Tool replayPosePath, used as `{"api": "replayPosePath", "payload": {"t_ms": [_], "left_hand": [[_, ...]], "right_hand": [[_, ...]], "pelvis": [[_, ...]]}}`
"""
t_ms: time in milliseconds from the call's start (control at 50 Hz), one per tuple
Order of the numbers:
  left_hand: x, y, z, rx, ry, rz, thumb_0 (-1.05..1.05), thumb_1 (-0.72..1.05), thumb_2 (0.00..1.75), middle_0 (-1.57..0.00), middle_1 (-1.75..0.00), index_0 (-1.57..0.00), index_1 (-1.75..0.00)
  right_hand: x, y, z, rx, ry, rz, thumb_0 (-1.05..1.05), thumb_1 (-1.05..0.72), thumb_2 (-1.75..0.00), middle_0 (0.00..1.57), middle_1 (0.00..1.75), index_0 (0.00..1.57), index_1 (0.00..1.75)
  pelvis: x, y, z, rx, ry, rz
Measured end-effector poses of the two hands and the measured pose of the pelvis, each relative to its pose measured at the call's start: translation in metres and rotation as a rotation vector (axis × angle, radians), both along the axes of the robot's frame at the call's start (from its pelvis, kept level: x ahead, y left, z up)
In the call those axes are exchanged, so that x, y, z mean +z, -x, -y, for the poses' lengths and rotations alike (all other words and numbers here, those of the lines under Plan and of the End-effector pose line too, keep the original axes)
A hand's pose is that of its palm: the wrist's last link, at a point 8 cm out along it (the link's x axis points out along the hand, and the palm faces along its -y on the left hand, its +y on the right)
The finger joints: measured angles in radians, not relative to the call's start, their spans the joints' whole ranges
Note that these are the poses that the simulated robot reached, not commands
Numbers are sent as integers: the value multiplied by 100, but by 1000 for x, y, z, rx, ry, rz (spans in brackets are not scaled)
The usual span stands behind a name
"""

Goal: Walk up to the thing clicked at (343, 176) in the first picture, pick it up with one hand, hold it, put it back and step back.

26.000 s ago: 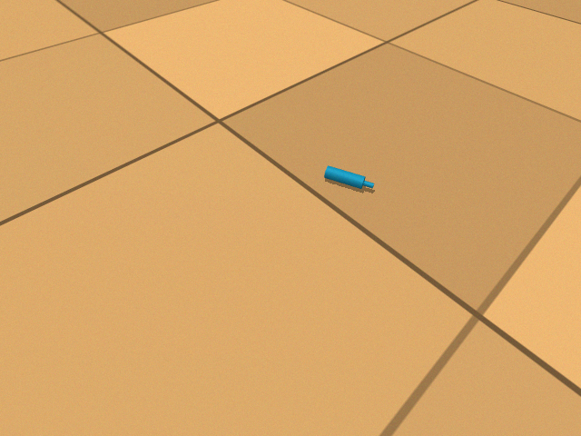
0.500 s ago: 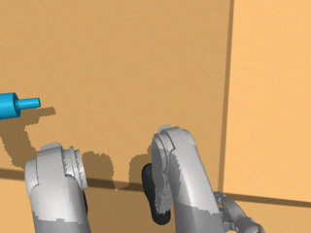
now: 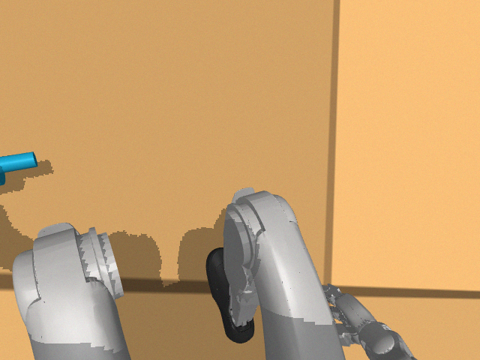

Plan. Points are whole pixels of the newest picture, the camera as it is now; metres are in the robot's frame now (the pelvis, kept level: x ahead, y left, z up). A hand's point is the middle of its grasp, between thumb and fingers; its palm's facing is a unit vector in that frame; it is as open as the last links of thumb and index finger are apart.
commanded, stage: rest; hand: left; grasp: from above
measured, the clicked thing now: out of the picture +0.40 +0.36 -0.24
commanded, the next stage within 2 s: open in 0.52 s
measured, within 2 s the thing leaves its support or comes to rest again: rests again in 0.88 s
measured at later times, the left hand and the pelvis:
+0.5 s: hand out of the picture +0.39 +0.37 -0.23, palm faces -0.46 -0.15 -0.88, open 9.3 cm; pelvis +0.00 +0.00 +0.00, yaw -1 degrees
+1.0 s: hand out of the picture +0.39 +0.38 -0.24, palm faces -0.46 -0.14 -0.88, open 11.0 cm; pelvis +0.00 +0.01 +0.00, yaw -2 degrees
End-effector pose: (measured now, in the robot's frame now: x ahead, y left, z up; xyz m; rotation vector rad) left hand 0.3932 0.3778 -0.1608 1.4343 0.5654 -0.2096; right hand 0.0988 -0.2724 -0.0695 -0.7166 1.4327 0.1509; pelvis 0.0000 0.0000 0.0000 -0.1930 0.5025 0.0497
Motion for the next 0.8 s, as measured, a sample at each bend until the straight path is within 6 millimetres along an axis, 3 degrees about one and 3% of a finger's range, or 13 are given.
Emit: {"api": "replayPosePath", "payload": {"t_ms": [640,800], "left_hand": [[-16,1,2,4,3,7,0,9,46,-66,-66,-72,-57],[-17,1,2,-5,-7,-1,0,8,56,-60,-72,-65,-65]], "right_hand": [[6,0,-18,88,-36,10,0,-90,-90,20,30,20,30],[8,-1,-17,107,-38,14,0,-90,-90,20,30,20,30]], "pelvis": [[-3,2,-6,-11,28,33],[-3,3,-6,-14,29,39]]}}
